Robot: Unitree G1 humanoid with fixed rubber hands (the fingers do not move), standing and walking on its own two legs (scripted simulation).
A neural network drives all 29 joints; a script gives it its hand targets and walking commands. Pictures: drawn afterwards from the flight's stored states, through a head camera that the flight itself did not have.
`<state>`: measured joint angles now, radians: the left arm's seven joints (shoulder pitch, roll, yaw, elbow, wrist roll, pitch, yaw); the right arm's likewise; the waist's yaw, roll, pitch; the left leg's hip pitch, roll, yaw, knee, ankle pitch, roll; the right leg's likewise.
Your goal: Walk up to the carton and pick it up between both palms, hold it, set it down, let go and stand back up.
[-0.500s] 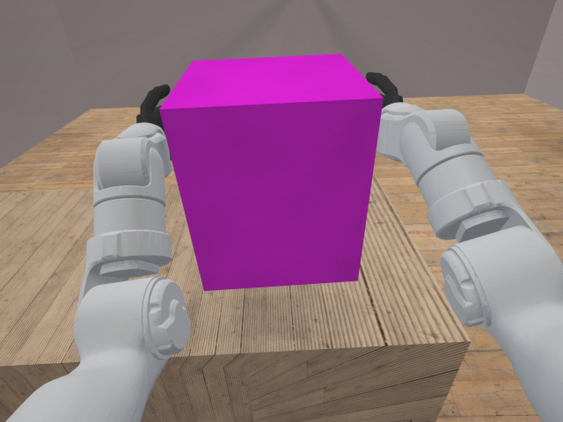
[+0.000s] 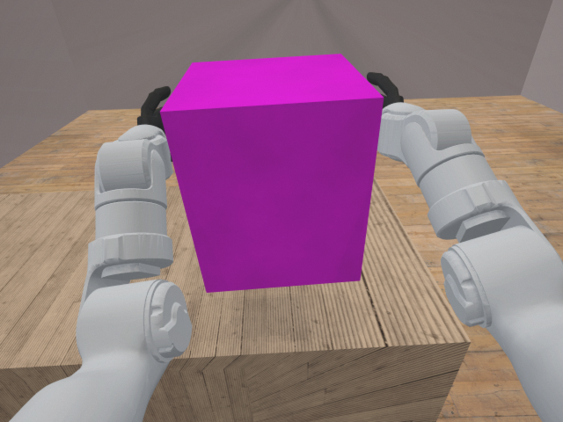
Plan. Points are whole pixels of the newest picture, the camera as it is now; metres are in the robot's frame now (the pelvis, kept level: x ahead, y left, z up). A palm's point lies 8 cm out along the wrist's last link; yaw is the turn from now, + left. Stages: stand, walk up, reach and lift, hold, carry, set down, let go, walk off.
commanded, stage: hold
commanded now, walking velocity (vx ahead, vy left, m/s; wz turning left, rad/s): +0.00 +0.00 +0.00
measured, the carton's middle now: (275, 170) +0.38 +0.00 +0.26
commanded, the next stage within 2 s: none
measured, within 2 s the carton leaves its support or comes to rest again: neither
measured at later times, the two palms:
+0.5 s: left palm (154, 141) +0.38 +0.15 +0.32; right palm (388, 124) +0.37 -0.15 +0.32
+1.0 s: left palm (154, 142) +0.38 +0.15 +0.32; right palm (388, 124) +0.37 -0.15 +0.32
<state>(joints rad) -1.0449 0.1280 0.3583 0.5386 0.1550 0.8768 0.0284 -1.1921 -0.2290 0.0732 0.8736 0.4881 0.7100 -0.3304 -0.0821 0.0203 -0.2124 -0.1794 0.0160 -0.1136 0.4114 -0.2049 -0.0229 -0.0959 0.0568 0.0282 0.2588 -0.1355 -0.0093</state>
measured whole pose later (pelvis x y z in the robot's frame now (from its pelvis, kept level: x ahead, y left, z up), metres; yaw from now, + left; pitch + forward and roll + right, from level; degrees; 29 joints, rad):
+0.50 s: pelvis +0.00 +0.00 +0.00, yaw +0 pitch -1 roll -2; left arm -1.06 0.13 0.36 0.56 0.15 0.87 0.03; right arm -1.19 -0.23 0.07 0.88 0.48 0.71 -0.33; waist -0.08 0.02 -0.21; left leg -0.18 0.02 -0.12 0.41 -0.20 -0.02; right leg -0.10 0.06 0.03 0.26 -0.13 -0.01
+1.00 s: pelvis +0.00 +0.00 +0.00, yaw +0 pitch -1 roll -2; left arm -1.05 0.13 0.36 0.55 0.15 0.87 0.03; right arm -1.19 -0.23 0.07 0.88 0.49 0.71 -0.33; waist -0.08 0.02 -0.21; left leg -0.18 0.01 -0.12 0.41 -0.20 -0.02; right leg -0.10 0.06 0.03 0.26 -0.13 -0.01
